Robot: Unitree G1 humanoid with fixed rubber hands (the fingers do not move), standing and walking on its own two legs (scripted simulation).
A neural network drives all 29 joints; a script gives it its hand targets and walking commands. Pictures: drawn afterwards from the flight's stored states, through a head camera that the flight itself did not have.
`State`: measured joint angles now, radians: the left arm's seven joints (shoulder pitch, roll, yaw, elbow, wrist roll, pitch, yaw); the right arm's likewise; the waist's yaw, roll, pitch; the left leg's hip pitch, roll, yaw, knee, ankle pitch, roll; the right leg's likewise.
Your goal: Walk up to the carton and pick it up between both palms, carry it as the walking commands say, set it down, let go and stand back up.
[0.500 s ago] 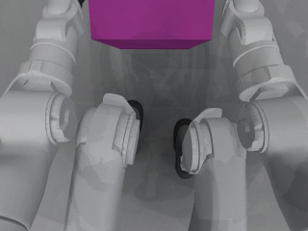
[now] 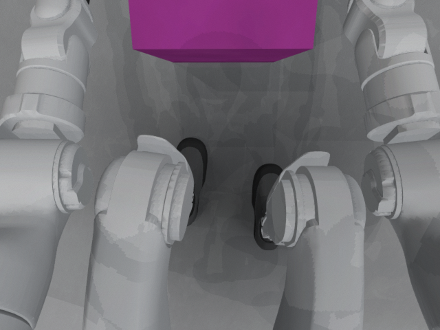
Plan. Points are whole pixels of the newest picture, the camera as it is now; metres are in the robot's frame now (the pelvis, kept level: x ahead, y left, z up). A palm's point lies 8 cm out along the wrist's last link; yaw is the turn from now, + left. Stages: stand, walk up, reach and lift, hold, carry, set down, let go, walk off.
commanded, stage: set down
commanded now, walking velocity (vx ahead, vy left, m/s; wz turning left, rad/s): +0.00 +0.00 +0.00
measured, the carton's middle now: out of the picture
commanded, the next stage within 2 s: let go in 1.26 s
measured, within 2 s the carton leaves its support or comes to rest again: neither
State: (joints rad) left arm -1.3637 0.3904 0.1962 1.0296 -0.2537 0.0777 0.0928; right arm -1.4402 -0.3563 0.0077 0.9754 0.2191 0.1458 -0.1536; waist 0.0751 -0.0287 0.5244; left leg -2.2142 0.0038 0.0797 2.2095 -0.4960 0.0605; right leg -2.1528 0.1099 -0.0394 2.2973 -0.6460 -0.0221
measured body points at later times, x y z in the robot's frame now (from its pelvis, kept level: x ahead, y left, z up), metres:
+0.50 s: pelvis -0.01 +0.00 +0.11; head +0.37 +0.04 +0.34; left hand +0.52 +0.27 -0.05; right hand +0.58 -0.11 -0.04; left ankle +0.14 +0.10 -0.32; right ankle +0.10 -0.10 -0.32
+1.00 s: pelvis +0.00 +0.00 +0.24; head +0.36 +0.05 +0.49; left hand +0.51 +0.27 +0.10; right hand +0.58 -0.12 +0.11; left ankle +0.14 +0.10 -0.32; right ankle +0.10 -0.10 -0.32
